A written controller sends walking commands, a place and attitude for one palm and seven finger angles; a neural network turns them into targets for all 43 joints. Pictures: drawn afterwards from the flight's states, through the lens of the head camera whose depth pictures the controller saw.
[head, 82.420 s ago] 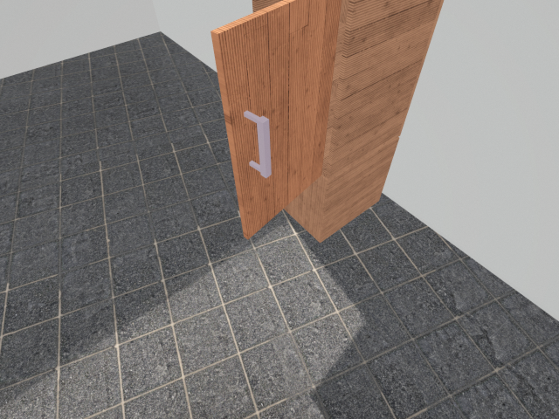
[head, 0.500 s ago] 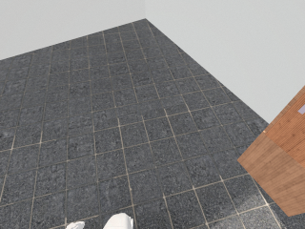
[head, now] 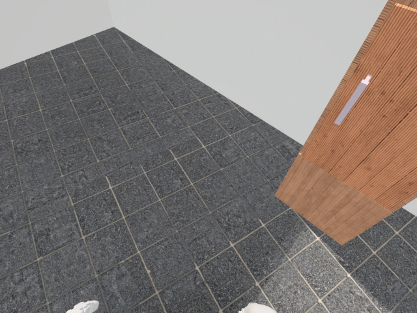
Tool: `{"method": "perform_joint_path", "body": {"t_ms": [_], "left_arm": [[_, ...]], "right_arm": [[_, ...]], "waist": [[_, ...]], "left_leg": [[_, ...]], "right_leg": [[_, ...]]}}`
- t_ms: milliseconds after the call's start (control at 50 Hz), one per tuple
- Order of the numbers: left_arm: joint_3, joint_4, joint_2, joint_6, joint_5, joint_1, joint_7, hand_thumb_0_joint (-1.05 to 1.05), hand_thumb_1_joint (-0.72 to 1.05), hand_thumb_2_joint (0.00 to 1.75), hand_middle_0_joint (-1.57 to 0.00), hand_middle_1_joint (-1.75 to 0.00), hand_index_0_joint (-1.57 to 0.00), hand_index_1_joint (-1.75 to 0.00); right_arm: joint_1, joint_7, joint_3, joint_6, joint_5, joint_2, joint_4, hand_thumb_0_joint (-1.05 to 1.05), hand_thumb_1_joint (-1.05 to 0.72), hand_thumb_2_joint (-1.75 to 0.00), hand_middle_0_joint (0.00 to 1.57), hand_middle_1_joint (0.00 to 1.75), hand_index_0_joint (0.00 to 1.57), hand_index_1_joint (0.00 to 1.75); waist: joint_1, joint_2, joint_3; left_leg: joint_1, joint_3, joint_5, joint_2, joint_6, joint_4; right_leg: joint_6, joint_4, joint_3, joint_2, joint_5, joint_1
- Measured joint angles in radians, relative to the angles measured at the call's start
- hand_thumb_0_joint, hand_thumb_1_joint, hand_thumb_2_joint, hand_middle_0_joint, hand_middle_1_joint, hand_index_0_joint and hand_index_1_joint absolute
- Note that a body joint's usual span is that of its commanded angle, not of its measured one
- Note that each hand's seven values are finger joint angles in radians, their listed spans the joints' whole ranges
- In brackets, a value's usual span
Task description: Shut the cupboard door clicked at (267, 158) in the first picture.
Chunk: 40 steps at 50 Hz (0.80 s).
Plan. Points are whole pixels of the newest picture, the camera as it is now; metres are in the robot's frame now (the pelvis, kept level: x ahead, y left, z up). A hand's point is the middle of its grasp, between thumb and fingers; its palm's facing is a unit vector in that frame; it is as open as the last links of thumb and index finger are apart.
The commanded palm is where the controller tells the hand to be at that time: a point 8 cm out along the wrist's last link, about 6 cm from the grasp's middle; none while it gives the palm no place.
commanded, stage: turn to face it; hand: left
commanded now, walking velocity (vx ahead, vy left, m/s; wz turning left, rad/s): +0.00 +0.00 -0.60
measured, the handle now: (352, 100) +0.70 -0.39 +0.00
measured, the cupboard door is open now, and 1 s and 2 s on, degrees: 2 2 2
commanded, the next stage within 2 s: take the last steps up to it in 0.98 s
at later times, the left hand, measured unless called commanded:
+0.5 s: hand out of the picture +0.13 +0.16 -0.18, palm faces -0.24 -0.95 -0.19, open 7.4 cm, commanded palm none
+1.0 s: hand (165, 284) +0.20 +0.10 -0.16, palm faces -0.51 -0.81 -0.27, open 7.4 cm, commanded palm none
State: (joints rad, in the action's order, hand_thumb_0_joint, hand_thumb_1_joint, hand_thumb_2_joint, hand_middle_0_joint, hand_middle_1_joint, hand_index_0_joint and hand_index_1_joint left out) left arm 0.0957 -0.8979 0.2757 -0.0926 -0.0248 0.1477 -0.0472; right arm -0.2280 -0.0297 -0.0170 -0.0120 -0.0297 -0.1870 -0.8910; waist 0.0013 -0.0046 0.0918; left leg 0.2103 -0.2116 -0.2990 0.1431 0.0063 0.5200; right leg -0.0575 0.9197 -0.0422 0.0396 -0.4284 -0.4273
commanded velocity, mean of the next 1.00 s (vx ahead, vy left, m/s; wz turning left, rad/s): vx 0.00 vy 0.00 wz -0.48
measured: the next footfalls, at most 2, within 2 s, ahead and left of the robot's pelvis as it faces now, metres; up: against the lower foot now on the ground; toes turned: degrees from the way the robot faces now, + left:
right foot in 0.12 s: +0.03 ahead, -0.15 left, +0.00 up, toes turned -9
left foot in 0.52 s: +0.10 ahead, +0.10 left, +0.00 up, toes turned -15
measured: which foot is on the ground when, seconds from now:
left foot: down 0.00-0.12, up 0.14-0.50, down 0.52-0.94, up 0.96-1.00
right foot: up 0.00-0.10, down 0.12-0.52, up 0.54-0.92, down 0.94-1.00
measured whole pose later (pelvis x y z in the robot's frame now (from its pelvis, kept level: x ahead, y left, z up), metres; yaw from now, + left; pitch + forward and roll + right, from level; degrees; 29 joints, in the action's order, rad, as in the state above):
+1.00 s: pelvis -0.01 -0.01 -0.01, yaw -31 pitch +0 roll -1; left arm 0.05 -0.91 0.21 -0.03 -0.02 0.13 -0.02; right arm -0.26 -0.02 -0.05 -0.06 -0.02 -0.25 -0.97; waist 0.03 0.07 0.07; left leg 0.37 -0.12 -0.51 0.13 -0.05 0.85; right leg 0.01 0.59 -0.04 0.00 -0.34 -0.26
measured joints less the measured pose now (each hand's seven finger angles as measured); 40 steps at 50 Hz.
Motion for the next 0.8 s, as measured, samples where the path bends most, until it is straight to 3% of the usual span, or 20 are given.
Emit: {"method": "perform_joint_path", "body": {"t_ms": [60, 120, 140, 180, 220, 280, 400, 500, 540, 600, 660, 720, 800], "left_arm": [[-0.007, 0.009, -0.011, 0.006, 0.001, -0.022, -0.001, 0.01, 0.91, 0.9, -0.19, -0.3, -0.2, -0.3], [-0.019, 0.031, -0.018, 0.027, 0.0, -0.03, -0.001, 0.01, 0.91, 0.9, -0.19, -0.3, -0.2, -0.3], [-0.022, 0.031, -0.027, 0.043, -0.002, -0.033, 0.004, 0.01, 0.91, 0.9, -0.19, -0.3, -0.2, -0.3], [-0.036, 0.032, -0.048, 0.059, 0.003, -0.033, 0.016, 0.01, 0.91, 0.9, -0.2, -0.3, -0.2, -0.3], [-0.043, 0.034, -0.062, 0.061, 0.005, -0.019, 0.029, 0.01, 0.91, 0.9, -0.2, -0.3, -0.2, -0.3], [-0.048, 0.028, -0.066, 0.055, 0.006, 0.006, 0.038, 0.0, 0.91, 0.9, -0.2, -0.3, -0.2, -0.3], [-0.05, 0.01, -0.068, 0.048, -0.001, 0.037, 0.031, 0.01, 0.9, 0.9, -0.2, -0.3, -0.21, -0.3], [-0.039, 0.001, -0.057, 0.039, -0.002, 0.056, 0.028, 0.01, 0.9, 0.9, -0.2, -0.3, -0.21, -0.3], [-0.031, -0.005, -0.045, 0.027, 0.007, 0.059, 0.028, 0.01, 0.9, 0.9, -0.2, -0.3, -0.21, -0.3], [-0.016, -0.016, -0.019, 0.012, 0.003, 0.052, 0.023, 0.01, 0.91, 0.9, -0.2, -0.3, -0.2, -0.3], [-0.004, -0.02, -0.002, 0.008, -0.002, 0.046, 0.011, 0.01, 0.91, 0.9, -0.2, -0.3, -0.2, -0.3], [0.001, -0.018, 0.006, 0.009, 0.0, 0.036, 0.006, 0.01, 0.91, 0.9, -0.2, -0.3, -0.2, -0.3], [-0.001, -0.019, 0.002, 0.005, 0.002, 0.017, 0.007, 0.01, 0.91, 0.9, -0.2, -0.3, -0.2, -0.3]], "right_arm": [[-0.014, 0.006, -0.012, -0.006, -0.001, -0.019, -0.014, 0.01, -0.9, -0.9, 0.2, 0.3, 0.2, 0.3], [-0.038, 0.012, -0.025, -0.015, 0.005, -0.045, -0.024, 0.01, -0.9, -0.9, 0.2, 0.3, 0.2, 0.3], [-0.035, 0.014, -0.03, -0.024, 0.009, -0.059, -0.032, 0.01, -0.9, -0.9, 0.2, 0.3, 0.2, 0.3], [-0.016, 0.009, -0.038, -0.049, 0.013, -0.084, -0.043, 0.01, -0.91, -0.9, 0.2, 0.3, 0.2, 0.3], [0.002, 0.007, -0.042, -0.06, 0.014, -0.093, -0.045, 0.01, -0.91, -0.9, 0.2, 0.3, 0.2, 0.3], [0.028, 0.014, -0.039, -0.057, 0.013, -0.087, -0.03, 0.01, -0.91, -0.9, 0.2, 0.3, 0.2, 0.29], [0.053, 0.019, -0.036, -0.044, 0.013, -0.07, 0.003, 0.01, -0.91, -0.9, 0.2, 0.3, 0.2, 0.29], [0.067, 0.011, -0.027, -0.025, 0.023, -0.055, 0.017, 0.01, -0.91, -0.9, 0.2, 0.3, 0.2, 0.29], [0.063, 0.006, -0.02, -0.005, 0.02, -0.047, 0.024, 0.01, -0.91, -0.9, 0.2, 0.3, 0.2, 0.3], [0.054, 0.003, 0.002, 0.002, 0.006, -0.022, 0.03, 0.01, -0.91, -0.9, 0.2, 0.3, 0.2, 0.3], [0.032, -0.003, 0.014, 0.001, 0.0, -0.006, 0.032, 0.01, -0.91, -0.9, 0.2, 0.3, 0.2, 0.3], [0.017, -0.007, 0.017, 0.003, -0.001, 0.001, 0.023, 0.01, -0.91, -0.9, 0.2, 0.3, 0.2, 0.3], [-0.003, -0.004, 0.012, 0.003, -0.001, 0.002, 0.004, 0.01, -0.9, -0.9, 0.2, 0.3, 0.2, 0.3]], "waist": [[0.015, 0.02, 0.001], [0.022, 0.035, -0.013], [0.018, 0.05, -0.012], [0.024, 0.08, -0.001], [0.025, 0.08, 0.001], [0.022, 0.054, -0.001], [0.011, 0.016, -0.016], [-0.013, -0.022, -0.029], [-0.012, -0.034, -0.037], [-0.018, -0.055, -0.026], [-0.018, -0.047, -0.023], [-0.016, -0.03, -0.015], [-0.004, -0.01, -0.009]], "left_leg": [[0.008, -0.036, -0.026, 0.02, -0.014, 0.044], [0.041, -0.063, -0.076, 0.042, -0.038, 0.138], [0.074, -0.038, -0.137, 0.046, -0.05, 0.217], [0.159, 0.069, -0.228, 0.011, -0.063, 0.416], [0.228, 0.122, -0.212, -0.025, -0.073, 0.556], [0.292, 0.156, -0.13, -0.046, -0.089, 0.614], [0.284, 0.197, -0.083, -0.063, -0.1, 0.472], [0.161, 0.193, -0.058, -0.102, -0.087, 0.177], [0.119, 0.182, 0.023, -0.105, -0.043, 0.068], [0.1, 0.138, 0.004, -0.088, 0.004, 0.073], [0.065, 0.112, 0.017, -0.062, 0.006, 0.021], [0.04, 0.084, 0.036, -0.041, 0.004, -0.017], [0.029, 0.043, 0.036, -0.02, -0.002, -0.024]], "right_leg": [[0.016, -0.119, -0.02, -0.004, 0.005, 0.055], [0.047, -0.317, -0.035, -0.01, 0.13, 0.148], [0.059, -0.315, -0.03, -0.021, 0.118, 0.141], [0.073, -0.287, -0.02, -0.038, 0.099, 0.127], [0.076, -0.316, 0.002, -0.044, 0.116, 0.135], [0.077, -0.382, 0.041, -0.051, 0.163, 0.15], [0.073, -0.427, 0.097, -0.069, 0.197, 0.151], [0.046, -0.381, 0.156, -0.081, 0.18, 0.113], [0.039, -0.311, 0.173, -0.091, 0.124, 0.076], [0.036, -0.037, 0.125, -0.091, -0.038, -0.012], [0.018, 0.16, 0.069, -0.072, -0.031, -0.062], [0.005, 0.188, 0.042, -0.044, -0.012, -0.061], [0.003, 0.088, 0.024, -0.015, -0.012, -0.019]]}}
